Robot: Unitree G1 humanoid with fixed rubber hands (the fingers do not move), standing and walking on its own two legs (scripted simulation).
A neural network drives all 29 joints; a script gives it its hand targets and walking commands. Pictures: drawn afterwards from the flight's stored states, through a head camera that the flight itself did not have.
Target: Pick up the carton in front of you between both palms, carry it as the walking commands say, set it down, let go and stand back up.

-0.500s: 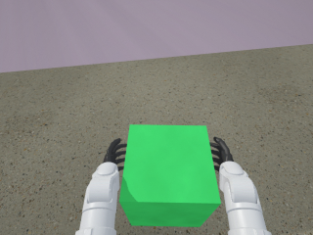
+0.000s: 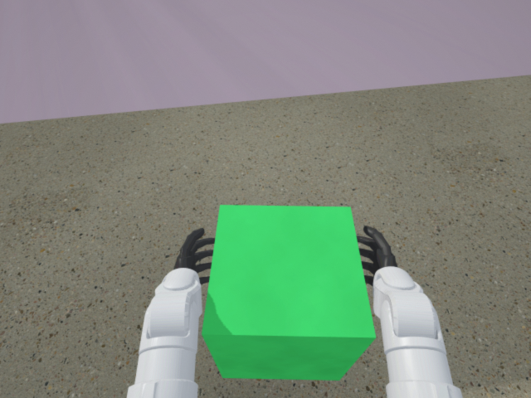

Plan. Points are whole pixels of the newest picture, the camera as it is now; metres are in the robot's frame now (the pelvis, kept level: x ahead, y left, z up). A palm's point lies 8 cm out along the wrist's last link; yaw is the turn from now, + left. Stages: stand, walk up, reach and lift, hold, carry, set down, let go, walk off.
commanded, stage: carry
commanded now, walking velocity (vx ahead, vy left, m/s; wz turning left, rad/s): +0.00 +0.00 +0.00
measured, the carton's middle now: (282, 297) +0.29 +0.00 -0.04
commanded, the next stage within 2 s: hold in 0.64 s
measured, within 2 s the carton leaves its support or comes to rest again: neither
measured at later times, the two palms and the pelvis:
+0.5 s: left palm (192, 281) +0.28 +0.14 +0.04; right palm (391, 280) +0.28 -0.16 +0.04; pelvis -0.01 -0.01 +0.00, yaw +0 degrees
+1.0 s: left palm (219, 268) +0.30 +0.10 +0.04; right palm (422, 306) +0.24 -0.19 +0.04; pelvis -0.02 +0.02 +0.01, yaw -13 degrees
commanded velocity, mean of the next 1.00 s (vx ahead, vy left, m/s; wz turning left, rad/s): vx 0.00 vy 0.00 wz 0.00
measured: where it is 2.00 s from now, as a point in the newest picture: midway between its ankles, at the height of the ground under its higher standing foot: outside the picture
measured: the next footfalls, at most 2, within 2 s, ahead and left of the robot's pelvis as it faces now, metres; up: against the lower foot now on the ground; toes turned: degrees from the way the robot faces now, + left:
none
